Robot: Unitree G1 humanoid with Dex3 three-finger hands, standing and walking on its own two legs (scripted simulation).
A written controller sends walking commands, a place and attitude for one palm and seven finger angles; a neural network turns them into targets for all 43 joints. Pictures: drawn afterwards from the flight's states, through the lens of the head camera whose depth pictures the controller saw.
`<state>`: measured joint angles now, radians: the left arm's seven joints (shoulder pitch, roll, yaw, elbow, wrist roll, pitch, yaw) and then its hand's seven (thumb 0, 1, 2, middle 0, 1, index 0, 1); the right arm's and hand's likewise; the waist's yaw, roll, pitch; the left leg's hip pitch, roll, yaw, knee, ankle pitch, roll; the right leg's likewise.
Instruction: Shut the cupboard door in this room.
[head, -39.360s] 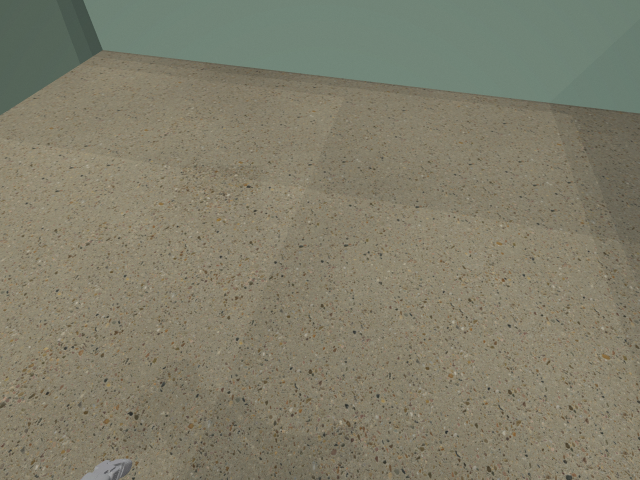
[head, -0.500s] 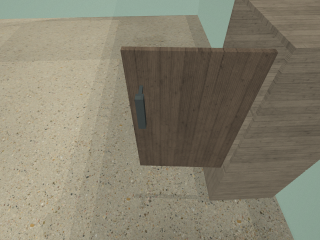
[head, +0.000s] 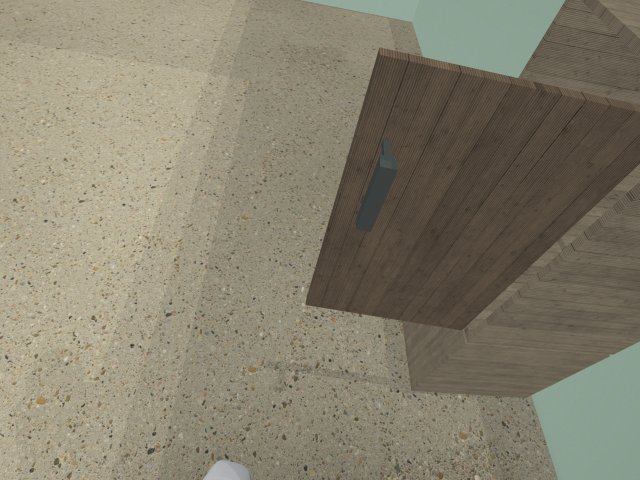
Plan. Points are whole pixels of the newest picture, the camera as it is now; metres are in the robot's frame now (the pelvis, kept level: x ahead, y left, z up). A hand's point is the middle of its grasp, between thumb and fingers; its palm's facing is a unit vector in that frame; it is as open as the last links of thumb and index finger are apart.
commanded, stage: come to a stop and stand still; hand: left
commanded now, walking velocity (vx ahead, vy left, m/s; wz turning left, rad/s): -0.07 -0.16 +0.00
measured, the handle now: (374, 186) +0.48 -0.03 +0.10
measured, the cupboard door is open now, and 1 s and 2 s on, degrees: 85 85 85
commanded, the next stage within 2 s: look again from close up in 0.64 s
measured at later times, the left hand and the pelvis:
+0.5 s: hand out of the picture +0.10 +0.17 -0.12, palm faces -0.05 -0.97 -0.22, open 7.4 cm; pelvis +0.00 +0.00 +0.03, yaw -1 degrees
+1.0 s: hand out of the picture -0.05 +0.17 -0.13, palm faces +0.04 -0.99 -0.15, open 7.4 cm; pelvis +0.00 +0.02 +0.04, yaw -1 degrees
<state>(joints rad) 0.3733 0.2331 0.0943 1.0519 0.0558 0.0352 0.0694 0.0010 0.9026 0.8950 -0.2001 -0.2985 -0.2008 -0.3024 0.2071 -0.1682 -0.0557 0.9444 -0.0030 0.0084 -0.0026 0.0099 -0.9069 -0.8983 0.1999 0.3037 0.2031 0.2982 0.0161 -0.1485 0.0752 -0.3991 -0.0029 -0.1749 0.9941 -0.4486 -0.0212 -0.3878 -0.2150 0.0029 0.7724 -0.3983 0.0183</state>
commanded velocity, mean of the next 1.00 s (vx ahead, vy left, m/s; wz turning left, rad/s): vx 0.00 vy -0.04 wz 0.00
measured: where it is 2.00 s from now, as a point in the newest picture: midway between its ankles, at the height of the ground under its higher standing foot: outside the picture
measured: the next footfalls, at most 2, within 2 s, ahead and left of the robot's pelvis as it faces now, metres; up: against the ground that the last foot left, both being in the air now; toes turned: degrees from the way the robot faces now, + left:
left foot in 0.02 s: +0.01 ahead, +0.19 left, +0.00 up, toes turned -8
right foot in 0.30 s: +0.01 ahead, -0.09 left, +0.00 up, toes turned -3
